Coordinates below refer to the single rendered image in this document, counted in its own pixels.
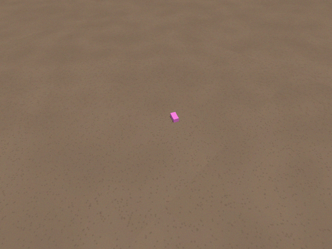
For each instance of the small box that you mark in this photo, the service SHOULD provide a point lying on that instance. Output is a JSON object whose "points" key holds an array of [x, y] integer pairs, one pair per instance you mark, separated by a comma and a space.
{"points": [[174, 117]]}

